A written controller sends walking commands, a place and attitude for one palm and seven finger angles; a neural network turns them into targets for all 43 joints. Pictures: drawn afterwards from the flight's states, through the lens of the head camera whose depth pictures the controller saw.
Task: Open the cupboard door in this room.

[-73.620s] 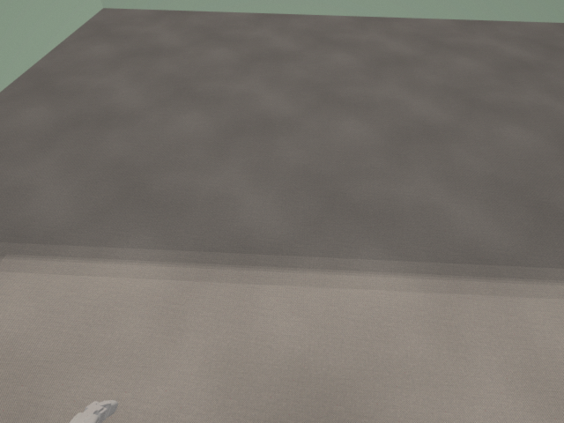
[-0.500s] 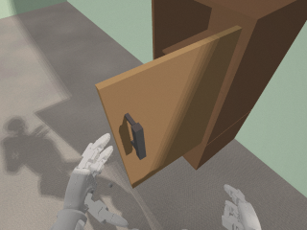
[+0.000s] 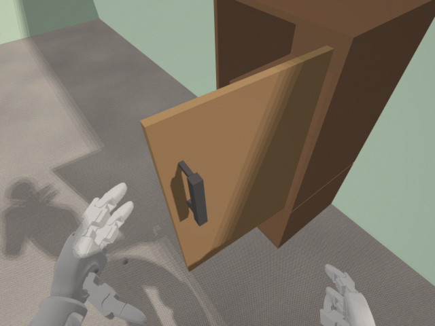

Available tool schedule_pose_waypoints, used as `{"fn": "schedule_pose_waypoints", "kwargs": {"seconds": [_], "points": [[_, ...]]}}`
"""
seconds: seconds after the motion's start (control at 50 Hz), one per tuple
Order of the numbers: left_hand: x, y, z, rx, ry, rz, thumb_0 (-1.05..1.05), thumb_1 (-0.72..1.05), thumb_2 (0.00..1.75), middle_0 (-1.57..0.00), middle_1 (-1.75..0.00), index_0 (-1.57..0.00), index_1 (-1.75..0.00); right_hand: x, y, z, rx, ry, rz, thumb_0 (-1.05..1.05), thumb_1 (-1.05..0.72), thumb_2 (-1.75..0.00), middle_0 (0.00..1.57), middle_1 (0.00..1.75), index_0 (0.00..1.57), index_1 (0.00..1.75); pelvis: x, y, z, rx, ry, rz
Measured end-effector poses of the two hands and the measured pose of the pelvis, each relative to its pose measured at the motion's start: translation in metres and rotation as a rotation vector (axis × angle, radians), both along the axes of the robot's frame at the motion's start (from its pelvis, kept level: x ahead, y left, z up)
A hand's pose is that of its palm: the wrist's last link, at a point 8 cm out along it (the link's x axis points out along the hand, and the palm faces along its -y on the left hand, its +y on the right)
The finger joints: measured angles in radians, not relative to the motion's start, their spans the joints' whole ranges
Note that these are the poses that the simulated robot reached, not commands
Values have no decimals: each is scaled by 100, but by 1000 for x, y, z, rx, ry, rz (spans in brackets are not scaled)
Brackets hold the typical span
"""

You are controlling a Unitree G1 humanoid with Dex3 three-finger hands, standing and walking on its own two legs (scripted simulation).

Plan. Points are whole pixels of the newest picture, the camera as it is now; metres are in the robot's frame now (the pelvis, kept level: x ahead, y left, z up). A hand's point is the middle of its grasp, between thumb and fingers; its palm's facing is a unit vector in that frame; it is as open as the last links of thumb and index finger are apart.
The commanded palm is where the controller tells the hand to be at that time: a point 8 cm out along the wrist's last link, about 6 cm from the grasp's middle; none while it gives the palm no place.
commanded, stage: draw the hand back to the body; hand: left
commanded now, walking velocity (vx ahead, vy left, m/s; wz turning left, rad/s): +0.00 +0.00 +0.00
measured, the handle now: (192, 194) +0.35 +0.07 +0.06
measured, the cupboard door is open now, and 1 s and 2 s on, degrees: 87 87 87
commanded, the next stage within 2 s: step back with the hand held close in 1.34 s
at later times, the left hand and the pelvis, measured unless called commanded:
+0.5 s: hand (61, 253) +0.19 +0.22 +0.14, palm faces +0.22 -0.93 -0.31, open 14.5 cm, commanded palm +0.16 +0.27 +0.17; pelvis +0.01 +0.03 +0.03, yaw +0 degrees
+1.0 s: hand out of the picture +0.21 +0.28 +0.21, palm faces +0.43 -0.79 -0.43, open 8.6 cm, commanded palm +0.16 +0.32 +0.22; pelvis +0.03 +0.02 +0.05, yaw -1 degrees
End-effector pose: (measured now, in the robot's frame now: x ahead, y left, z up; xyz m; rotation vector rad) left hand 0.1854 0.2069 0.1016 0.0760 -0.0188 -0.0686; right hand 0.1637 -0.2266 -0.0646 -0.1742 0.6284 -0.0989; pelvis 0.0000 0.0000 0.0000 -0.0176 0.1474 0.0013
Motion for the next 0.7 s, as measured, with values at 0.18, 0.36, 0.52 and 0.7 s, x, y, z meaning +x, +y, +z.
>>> {"fn": "schedule_pose_waypoints", "kwargs": {"seconds": [0.18, 0.36, 0.52, 0.7], "points": [[-13, 20, 10, -1, 44, 8, -1, -49, 30, -15, -30, -16, -30, 7, 13, 18, -13, -51, 18, 1, -90, -90, 20, 30, 20, 30, 0, 10, 10, -9, -44, 1], [-18, 45, 44, 146, -11, 154, -1, -39, 34, -15, -30, -16, -30, 18, 29, 33, -32, -74, 44, 1, -90, -90, 20, 30, 20, 30, 4, 20, 21, -14, -93, 4], [-23, 64, 57, 249, 28, 310, -1, -15, 44, -16, -30, -17, -30, 20, 44, 36, -27, -11, 60, 1, -90, -90, 20, 30, 20, 30, 9, 27, 36, -9, -139, 1], [-16, 89, 90, 334, -38, 404, 0, 15, 57, -18, -30, -18, -30, 28, 48, 36, -21, 28, 80, 1, -90, -90, 20, 30, 20, 30, 19, 31, 47, -4, -176, 0]]}}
